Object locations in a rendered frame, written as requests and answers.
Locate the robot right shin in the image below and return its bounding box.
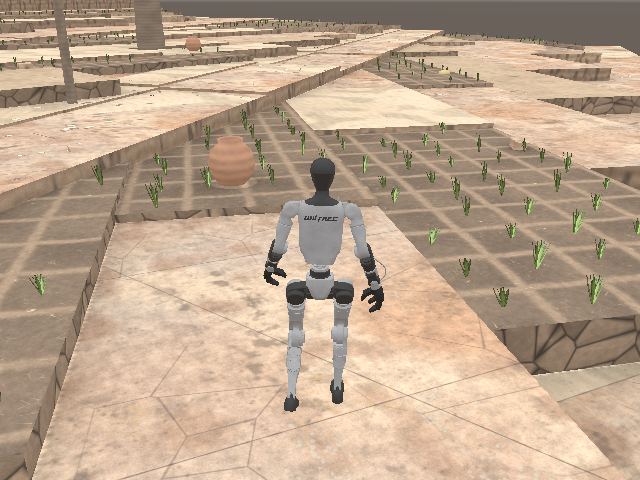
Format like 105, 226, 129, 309
332, 327, 348, 390

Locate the right robot upper arm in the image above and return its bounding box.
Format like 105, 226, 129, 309
342, 202, 370, 259

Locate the robot right hand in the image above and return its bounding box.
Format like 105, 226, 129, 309
361, 286, 384, 313

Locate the robot left foot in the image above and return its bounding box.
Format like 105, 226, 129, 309
284, 394, 299, 412

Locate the right robot forearm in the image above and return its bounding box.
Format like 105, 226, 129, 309
360, 243, 382, 290

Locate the left robot forearm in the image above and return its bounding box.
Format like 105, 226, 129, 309
265, 239, 283, 272

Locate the robot left hand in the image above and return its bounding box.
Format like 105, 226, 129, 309
263, 268, 287, 286

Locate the left robot upper arm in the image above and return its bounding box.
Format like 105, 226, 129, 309
272, 200, 301, 254

